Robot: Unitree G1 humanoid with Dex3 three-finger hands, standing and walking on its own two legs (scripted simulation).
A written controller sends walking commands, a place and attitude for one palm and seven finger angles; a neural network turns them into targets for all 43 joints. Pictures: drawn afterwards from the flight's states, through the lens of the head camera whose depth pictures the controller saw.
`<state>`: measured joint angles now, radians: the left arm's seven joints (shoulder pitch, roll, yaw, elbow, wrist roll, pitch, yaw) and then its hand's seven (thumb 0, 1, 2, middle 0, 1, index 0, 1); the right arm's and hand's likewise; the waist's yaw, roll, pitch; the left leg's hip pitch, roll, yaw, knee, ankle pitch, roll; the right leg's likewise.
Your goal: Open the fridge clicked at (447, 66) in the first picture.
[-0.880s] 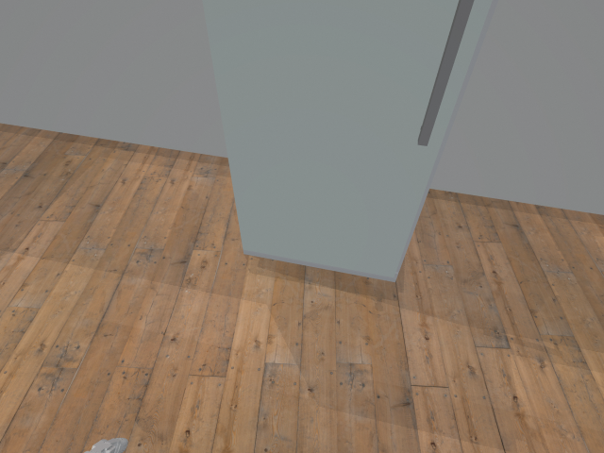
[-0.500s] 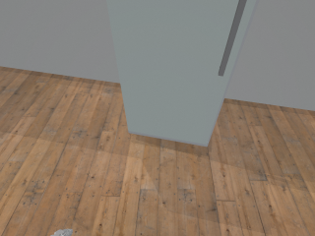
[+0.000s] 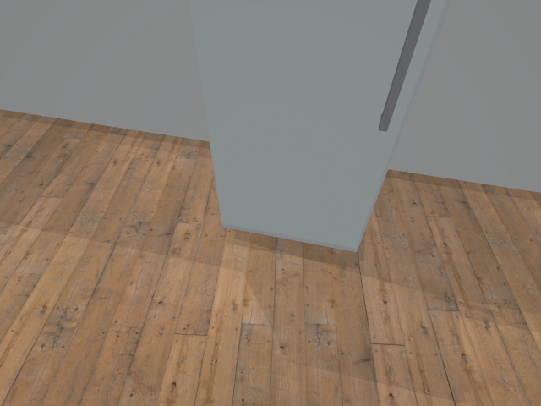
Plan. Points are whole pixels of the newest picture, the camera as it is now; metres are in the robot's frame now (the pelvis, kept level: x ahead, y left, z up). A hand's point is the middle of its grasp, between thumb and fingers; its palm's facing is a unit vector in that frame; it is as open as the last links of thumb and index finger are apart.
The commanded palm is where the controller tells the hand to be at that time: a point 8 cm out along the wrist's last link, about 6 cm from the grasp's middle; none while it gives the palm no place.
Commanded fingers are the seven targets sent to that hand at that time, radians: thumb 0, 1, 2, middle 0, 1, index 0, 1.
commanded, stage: look at it before walking up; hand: right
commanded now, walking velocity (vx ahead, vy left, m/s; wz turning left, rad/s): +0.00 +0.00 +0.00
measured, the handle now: (407, 45) +0.85 -0.26 +0.17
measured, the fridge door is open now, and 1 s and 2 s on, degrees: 0 0 0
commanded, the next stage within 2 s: turn to face it in 0.56 s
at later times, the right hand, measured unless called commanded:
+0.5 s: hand out of the picture +0.07 -0.24 -0.16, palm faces -0.03 +0.94 -0.33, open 7.4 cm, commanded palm none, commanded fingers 0.00 -0.90 -0.90 0.20 0.30 0.20 0.30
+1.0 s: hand out of the picture +0.06 -0.23 -0.16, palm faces +0.04 +0.95 -0.31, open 7.4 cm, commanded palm none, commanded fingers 0.00 -0.90 -0.90 0.20 0.30 0.20 0.30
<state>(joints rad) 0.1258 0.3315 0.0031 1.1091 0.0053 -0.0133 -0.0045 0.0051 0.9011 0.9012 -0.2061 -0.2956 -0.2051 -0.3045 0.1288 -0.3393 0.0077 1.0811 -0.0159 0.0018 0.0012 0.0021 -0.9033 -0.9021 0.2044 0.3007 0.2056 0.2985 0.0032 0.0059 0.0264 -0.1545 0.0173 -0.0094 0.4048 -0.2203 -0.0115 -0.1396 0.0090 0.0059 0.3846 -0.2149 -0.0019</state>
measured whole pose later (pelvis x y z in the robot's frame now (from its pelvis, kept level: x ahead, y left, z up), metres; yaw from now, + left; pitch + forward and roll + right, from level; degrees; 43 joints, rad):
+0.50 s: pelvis +0.00 +0.01 +0.00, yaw +0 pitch -1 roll +0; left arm 0.12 0.33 0.00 1.11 0.00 -0.02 0.00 0.00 0.90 0.90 -0.21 -0.30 -0.21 -0.30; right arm 0.14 -0.34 0.01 1.09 -0.02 0.00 0.00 0.00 -0.90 -0.90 0.20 0.30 0.21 0.30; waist 0.00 0.01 0.03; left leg -0.15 0.01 0.00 0.38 -0.21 0.00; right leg -0.13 0.00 0.01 0.36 -0.21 0.01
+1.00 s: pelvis +0.00 +0.00 +0.00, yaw -3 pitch -1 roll +0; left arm 0.14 0.29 0.00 1.07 0.01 0.02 0.00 0.00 0.90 0.90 -0.20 -0.30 -0.20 -0.30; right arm 0.14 -0.29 0.00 1.04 -0.02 0.03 -0.02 0.00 -0.90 -0.90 0.20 0.30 0.20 0.30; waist 0.00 0.00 0.03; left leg -0.20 0.03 0.05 0.47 -0.26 -0.01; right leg -0.21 0.02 0.06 0.46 -0.23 0.01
